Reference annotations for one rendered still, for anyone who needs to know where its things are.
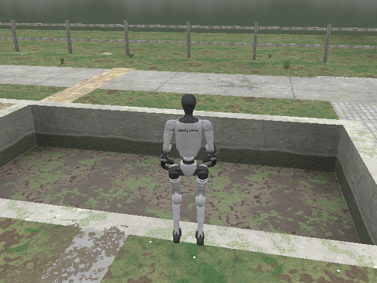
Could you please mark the robot left hand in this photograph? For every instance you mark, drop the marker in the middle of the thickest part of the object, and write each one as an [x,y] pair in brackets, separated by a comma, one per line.
[168,162]

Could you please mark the robot left foot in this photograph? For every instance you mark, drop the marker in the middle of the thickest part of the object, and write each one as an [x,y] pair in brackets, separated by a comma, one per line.
[176,238]

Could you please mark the left robot forearm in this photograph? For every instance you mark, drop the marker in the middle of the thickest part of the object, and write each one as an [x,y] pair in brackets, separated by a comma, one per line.
[164,155]

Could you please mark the robot right hand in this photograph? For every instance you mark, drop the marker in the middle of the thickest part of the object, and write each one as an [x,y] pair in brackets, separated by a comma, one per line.
[207,160]

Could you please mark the robot torso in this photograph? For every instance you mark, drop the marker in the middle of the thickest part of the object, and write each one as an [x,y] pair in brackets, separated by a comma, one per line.
[188,144]

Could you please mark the right robot forearm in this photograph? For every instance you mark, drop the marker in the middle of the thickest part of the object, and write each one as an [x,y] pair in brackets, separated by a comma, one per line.
[212,155]

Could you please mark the robot right upper arm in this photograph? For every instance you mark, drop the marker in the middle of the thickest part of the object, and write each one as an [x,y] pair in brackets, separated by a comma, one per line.
[207,126]

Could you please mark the robot left upper arm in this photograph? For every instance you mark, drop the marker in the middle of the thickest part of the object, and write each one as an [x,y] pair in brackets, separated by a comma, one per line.
[170,125]

